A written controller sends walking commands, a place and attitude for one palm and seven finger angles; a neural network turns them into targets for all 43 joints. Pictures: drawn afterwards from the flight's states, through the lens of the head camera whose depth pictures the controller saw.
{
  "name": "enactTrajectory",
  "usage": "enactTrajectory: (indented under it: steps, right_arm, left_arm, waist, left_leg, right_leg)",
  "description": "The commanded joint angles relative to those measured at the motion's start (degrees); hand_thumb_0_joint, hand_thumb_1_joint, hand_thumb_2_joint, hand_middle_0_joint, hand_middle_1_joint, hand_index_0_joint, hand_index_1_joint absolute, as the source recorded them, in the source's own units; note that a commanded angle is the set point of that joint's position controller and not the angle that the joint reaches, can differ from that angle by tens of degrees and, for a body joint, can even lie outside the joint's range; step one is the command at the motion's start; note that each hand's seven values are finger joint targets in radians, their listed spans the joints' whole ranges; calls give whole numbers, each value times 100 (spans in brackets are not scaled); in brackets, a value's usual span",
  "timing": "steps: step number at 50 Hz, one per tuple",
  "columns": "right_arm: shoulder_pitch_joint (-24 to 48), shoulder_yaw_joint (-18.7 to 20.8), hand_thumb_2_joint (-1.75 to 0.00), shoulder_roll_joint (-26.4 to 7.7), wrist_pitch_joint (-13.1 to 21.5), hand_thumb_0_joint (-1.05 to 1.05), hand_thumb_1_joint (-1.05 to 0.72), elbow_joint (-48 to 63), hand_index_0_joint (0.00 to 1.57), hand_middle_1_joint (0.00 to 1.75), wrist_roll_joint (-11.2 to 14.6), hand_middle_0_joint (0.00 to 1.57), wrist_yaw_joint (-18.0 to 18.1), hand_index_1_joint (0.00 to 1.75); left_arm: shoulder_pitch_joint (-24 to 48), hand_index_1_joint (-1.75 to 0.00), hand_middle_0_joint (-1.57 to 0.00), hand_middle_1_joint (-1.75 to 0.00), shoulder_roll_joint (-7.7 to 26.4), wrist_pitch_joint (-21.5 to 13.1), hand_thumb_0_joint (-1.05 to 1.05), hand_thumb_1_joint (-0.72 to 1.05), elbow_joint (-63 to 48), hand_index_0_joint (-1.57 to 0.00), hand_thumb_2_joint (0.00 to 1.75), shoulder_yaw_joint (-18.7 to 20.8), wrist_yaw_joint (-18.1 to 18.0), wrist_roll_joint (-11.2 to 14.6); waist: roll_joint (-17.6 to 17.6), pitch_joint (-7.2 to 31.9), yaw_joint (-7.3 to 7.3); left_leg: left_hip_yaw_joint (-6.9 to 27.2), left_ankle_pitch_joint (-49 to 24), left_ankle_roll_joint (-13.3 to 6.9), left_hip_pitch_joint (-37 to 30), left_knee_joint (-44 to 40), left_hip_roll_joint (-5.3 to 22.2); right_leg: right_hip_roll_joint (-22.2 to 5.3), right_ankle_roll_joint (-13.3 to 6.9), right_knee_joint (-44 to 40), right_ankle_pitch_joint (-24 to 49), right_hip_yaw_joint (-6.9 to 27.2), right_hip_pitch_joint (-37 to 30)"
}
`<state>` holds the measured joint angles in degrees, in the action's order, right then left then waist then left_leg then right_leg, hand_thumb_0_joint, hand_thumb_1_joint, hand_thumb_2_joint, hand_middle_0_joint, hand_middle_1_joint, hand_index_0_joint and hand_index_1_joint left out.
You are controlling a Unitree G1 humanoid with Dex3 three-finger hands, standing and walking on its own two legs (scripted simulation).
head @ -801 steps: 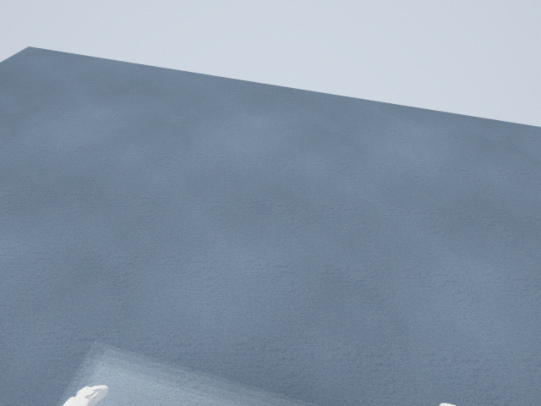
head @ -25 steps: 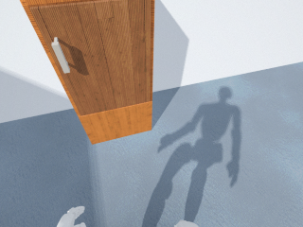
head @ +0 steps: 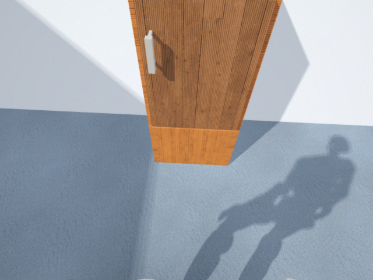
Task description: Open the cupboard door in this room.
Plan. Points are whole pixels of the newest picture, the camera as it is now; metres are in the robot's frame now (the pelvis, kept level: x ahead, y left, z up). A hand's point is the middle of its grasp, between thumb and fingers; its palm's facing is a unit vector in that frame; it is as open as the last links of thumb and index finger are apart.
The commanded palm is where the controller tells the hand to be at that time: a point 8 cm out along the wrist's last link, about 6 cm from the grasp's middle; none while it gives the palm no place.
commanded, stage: take the last steps up to it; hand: left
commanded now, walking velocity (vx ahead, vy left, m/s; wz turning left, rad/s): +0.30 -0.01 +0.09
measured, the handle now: (151, 52) +0.79 +0.21 +0.04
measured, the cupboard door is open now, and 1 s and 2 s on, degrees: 0 0 0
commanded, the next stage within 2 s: come to a stop and stand still in 0.82 s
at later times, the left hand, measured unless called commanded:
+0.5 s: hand (122, 270) +0.15 +0.17 -0.16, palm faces -0.01 -0.98 -0.19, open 7.4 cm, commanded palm none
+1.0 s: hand (139, 264) +0.17 +0.14 -0.18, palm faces +0.15 -0.98 -0.12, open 7.3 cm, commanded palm none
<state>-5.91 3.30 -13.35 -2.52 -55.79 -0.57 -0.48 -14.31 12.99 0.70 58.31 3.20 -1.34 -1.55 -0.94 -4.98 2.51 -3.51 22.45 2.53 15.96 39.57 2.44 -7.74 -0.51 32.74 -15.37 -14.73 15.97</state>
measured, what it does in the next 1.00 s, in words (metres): walks ahead: left foot, then right foot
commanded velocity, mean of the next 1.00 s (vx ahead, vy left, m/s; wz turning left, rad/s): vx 0.19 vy -0.02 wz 0.03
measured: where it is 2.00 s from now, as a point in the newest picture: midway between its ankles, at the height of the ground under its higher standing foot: outside the picture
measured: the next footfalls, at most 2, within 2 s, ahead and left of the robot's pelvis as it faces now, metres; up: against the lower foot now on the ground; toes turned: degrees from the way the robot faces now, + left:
left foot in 0.02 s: +0.02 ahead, +0.12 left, +0.00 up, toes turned +5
right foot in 0.52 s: +0.21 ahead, -0.13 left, +0.00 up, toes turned -8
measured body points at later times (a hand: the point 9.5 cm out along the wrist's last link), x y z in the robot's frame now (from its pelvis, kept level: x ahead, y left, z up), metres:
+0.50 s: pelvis +0.09 -0.01 +0.00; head +0.11 -0.02 +0.45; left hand +0.15 +0.23 -0.15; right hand +0.00 -0.23 -0.16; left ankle -0.02 +0.12 -0.73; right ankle +0.16 -0.13 -0.72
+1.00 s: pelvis +0.22 -0.01 +0.00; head +0.23 +0.01 +0.45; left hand +0.16 +0.19 -0.17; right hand +0.31 -0.24 -0.14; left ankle +0.26 +0.09 -0.73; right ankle +0.17 -0.13 -0.73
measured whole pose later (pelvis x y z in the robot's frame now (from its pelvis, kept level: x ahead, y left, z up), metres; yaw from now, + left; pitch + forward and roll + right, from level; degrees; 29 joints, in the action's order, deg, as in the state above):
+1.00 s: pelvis +0.22 -0.01 +0.00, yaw +3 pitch -1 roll -2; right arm -9.7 2.2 -9.3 1.8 -60.2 -1.1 -0.5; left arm -19.6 7.6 -2.2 65.7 1.5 -0.8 -0.9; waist -0.4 -2.1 2.3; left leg -5.1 11.3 0.5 18.1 31.5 4.2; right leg -1.6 0.2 26.6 -19.1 -11.0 6.2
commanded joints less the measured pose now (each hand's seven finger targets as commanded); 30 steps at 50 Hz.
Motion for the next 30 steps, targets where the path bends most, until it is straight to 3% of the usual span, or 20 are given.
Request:
enactTrajectory:
  steps: [1, 2, 3, 4, 5, 7, 8, 10, 14, 18, 22, 23, 24, 25, 26, 27, 28, 29, 30]
  right_arm:
    - [-1000, 133, -90, -920, 285, 0, -90, 47, 20, 30, -86, 20, 48, 30]
    - [-1094, 185, -90, -1273, 230, 0, -90, 44, 20, 30, -108, 20, 65, 30]
    - [-996, 157, -90, -1224, 209, 0, -90, 30, 20, 30, -134, 20, 69, 30]
    - [-886, 115, -90, -996, 276, 0, -90, 0, 20, 30, -120, 20, 119, 30]
    - [-820, 54, -90, -806, 306, 0, -90, -7, 20, 30, -104, 20, 149, 30]
    - [-808, -16, -90, -631, 392, 0, -90, -46, 20, 30, -61, 20, 163, 30]
    - [-943, -14, -90, -594, 434, 0, -90, -79, 20, 30, -44, 20, 167, 30]
    - [-1205, -3, -90, -590, 501, 0, -90, -178, 20, 30, -22, 20, 180, 30]
    - [-1545, 45, -90, -497, 551, 0, -90, -315, 20, 30, -23, 20, 197, 30]
    - [-1714, 76, -90, -475, 573, 0, -90, -451, 20, 30, -84, 20, 212, 30]
    - [-1698, 101, -90, -508, 555, 0, -90, -575, 20, 30, -124, 20, 211, 30]
    - [-1690, 101, -90, -502, 547, 0, -90, -609, 20, 30, -123, 20, 210, 30]
    - [-1674, 93, -90, -477, 534, 0, -90, -643, 20, 30, -110, 20, 201, 30]
    - [-1700, 67, -90, -371, 553, 0, -90, -659, 20, 30, -70, 20, 187, 30]
    - [-1799, 11, -90, -81, 588, 0, -90, -586, 20, 30, -12, 20, 128, 30]
    - [-1653, -36, -90, 13, 577, 0, -90, -367, 20, 30, 15, 20, 117, 30]
    - [-1461, 23, -90, -140, 528, 0, -90, -351, 20, 30, 25, 20, 119, 30]
    - [-1287, 53, -90, -71, 489, 0, -90, -395, 20, 30, 12, 20, 87, 30]
    - [-1226, 58, -90, -17, 472, 0, -90, -437, 20, 30, -8, 20, 72, 30]
  left_arm:
    - [-49, -30, -20, -30, 438, -75, 0, 90, -362, -20, 90, 27, 34, 109]
    - [260, -30, -20, -30, 322, -51, 0, 90, -512, -20, 90, -48, 56, 49]
    - [436, -30, -20, -30, 427, -60, 0, 90, -527, -20, 90, -18, 93, 21]
    - [411, -30, -20, -30, 422, -31, 0, 90, -387, -20, 90, 4, 105, -19]
    - [361, -30, -20, -30, 465, -47, 0, 90, -263, -20, 90, 6, 146, -32]
    - [70, -30, -20, -30, 383, -100, 0, 90, -55, -20, 90, -32, 215, -15]
    - [7, -30, -20, -30, 358, -116, 0, 90, 6, -20, 90, -44, 225, -8]
    - [-46, -30, -20, -30, 333, -130, 0, 90, 84, -20, 90, -52, 226, 1]
    - [180, -30, -20, -30, 293, -103, 0, 90, -35, -20, 90, -31, 230, 13]
    - [662, -30, -20, -30, 120, -120, 0, 90, -245, -20, 90, -44, 270, 40]
    - [649, -30, -20, -30, 35, -206, 0, 90, -252, -20, 90, -27, 301, 56]
    - [446, -30, -20, -30, 47, -234, 0, 90, -176, -20, 90, -8, 299, 50]
    - [27, -30, -20, -30, 123, -266, 0, 90, -15, -20, 90, 22, 285, 47]
    - [-632, -30, -20, -30, 322, -327, 0, 90, 206, -20, 90, 79, 252, 21]
    - [-1426, -30, -20, -30, 849, -417, 0, 90, 428, -20, 90, 202, 179, -31]
    - [-1941, -30, -20, -30, 1245, -417, 0, 90, 544, -20, 90, 260, 116, 48]
    - [-1599, -30, -20, -30, 1152, -398, 0, 90, 494, -20, 90, 242, 72, 100]
    - [-1089, -30, -20, -30, 902, -394, 0, 90, 394, -20, 90, 211, 49, 106]
    - [-644, -30, -20, -30, 697, -380, 0, 90, 241, -20, 90, 146, 46, 104]
  waist:
    - [1439, 1038, -508]
    - [1878, 679, -648]
    - [1278, 358, -630]
    - [1652, 210, -530]
    - [1519, -73, -478]
    - [1161, -130, -350]
    - [964, -79, -361]
    - [716, 45, -354]
    - [595, -173, -382]
    - [813, -418, -468]
    - [956, -297, -417]
    - [855, -188, -323]
    - [603, -38, -121]
    - [177, 285, 186]
    - [-1127, 910, 477]
    - [-1866, 1203, 548]
    - [-1299, 913, 480]
    - [-1218, 538, 327]
    - [-712, 195, 158]
  left_leg:
    - [1760, -813, -560, -1862, -2322, 1396]
    - [2523, -529, -1107, -1534, -2780, 2064]
    - [2418, 147, -1350, -1133, -2876, 2155]
    - [2236, 349, -1209, -1016, -3036, 1829]
    - [2007, 200, -1104, -991, -3008, 1607]
    - [1430, -775, -1020, -1156, -2906, 1300]
    - [1266, -1258, -1017, -1272, -2858, 1208]
    - [1099, -1855, -1052, -1533, -2823, 1206]
    - [1130, -1683, -1247, -1550, -2970, 1347]
    - [1083, -1607, -1315, -1328, -2969, 1437]
    - [834, -1975, -1163, -1091, -2532, 1327]
    - [730, -2013, -1066, -929, -2275, 1250]
    - [601, -2031, -914, -620, -1827, 1091]
    - [326, -2015, -719, -135, -926, 774]
    - [-220, -884, -443, 924, 648, 237]
    - [-168, 1211, -375, 1644, 2066, -220]
    - [290, 1104, -446, 1744, 2782, 19]
    - [403, 590, -462, 1774, 3083, 228]
    - [454, 162, -427, 1797, 3118, 386]
  right_leg:
    - [-77, 314, 709, -916, 451, 1127]
    - [239, 358, 1614, -1949, 667, 1648]
    - [128, 237, 2093, -1744, 1018, 1702]
    - [99, 248, 2402, -1460, 1171, 1852]
    - [108, 240, 2616, -1076, 1261, 1978]
    - [132, 275, 2788, -510, 1261, 1988]
    - [168, 298, 2841, -366, 1234, 1952]
    - [161, 346, 2917, -198, 1235, 1996]
    - [49, 385, 2652, -42, 1286, 2197]
    - [-34, 348, 1572, -163, 1201, 1944]
    - [220, 209, 435, -216, 869, 1002]
    - [330, 167, 119, 2, 779, 522]
    - [481, 123, -238, 319, 648, -230]
    - [381, 30, -569, 473, 872, -1320]
    - [-821, -373, -961, 135, 2310, -2603]
    - [-1827, -830, -1648, 546, 3926, -2837]
    - [-1849, -1034, -1883, -3, 3855, -2270]
    - [-1660, -877, -2029, -485, 3533, -1638]
    - [-1523, -830, -2118, -849, 3237, -1101]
